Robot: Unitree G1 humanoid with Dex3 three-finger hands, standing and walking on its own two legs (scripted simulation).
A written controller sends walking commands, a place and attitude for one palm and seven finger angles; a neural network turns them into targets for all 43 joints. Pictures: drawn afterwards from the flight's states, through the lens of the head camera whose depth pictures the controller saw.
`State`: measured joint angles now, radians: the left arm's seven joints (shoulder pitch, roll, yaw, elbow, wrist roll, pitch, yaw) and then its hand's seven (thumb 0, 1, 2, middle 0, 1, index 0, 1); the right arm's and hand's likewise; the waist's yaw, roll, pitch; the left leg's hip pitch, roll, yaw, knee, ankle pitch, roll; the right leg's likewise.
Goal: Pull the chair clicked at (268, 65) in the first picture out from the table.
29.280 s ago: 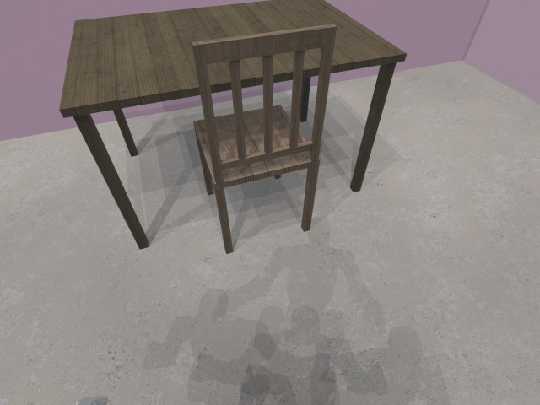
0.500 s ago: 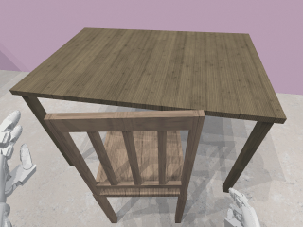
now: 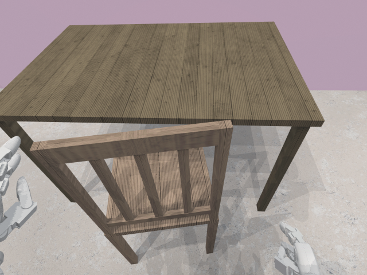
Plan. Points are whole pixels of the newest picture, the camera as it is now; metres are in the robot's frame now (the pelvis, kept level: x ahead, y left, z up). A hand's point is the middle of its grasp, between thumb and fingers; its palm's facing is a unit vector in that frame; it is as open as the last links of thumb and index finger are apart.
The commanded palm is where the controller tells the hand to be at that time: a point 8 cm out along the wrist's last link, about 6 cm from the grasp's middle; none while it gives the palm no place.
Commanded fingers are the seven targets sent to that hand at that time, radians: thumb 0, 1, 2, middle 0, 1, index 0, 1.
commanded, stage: step back with the hand held close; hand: left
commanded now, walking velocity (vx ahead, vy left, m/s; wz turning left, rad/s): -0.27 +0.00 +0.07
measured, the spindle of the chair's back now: (151, 189) +0.35 +0.12 -0.07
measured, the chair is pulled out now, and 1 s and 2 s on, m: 0.12 0.12 0.12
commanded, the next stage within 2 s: stop stepping back and stand still in 1.84 s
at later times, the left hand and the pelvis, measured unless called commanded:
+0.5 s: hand (7, 231) +0.15 +0.26 +0.17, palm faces +0.46 -0.74 -0.50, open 7.4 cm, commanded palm +0.09 +0.30 +0.18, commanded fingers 0.00 0.90 0.90 -0.20 -0.30 -0.20 -0.30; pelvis -0.04 -0.01 -0.01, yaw +1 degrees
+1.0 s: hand (11, 235) +0.15 +0.25 +0.17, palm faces +0.45 -0.75 -0.49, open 7.4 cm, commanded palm +0.07 +0.29 +0.18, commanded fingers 0.00 0.90 0.90 -0.20 -0.30 -0.20 -0.30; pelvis -0.06 -0.01 -0.02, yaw +2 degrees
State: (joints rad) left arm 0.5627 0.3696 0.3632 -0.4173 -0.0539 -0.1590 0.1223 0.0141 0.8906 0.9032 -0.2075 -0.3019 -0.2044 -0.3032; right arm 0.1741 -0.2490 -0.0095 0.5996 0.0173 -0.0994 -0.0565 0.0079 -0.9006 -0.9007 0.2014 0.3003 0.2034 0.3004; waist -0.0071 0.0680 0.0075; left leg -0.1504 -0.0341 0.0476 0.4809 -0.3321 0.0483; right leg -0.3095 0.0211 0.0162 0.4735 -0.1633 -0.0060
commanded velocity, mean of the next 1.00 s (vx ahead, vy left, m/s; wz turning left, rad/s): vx -0.34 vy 0.00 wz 0.05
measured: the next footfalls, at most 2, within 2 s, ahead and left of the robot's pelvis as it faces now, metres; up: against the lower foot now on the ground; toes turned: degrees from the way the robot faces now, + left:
right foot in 1.18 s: +0.00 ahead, -0.13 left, +0.00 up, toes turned +3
left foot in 1.92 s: -0.17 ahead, +0.08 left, +0.00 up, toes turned +3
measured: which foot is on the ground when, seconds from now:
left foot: down 0.00-1.00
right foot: down 0.00-1.00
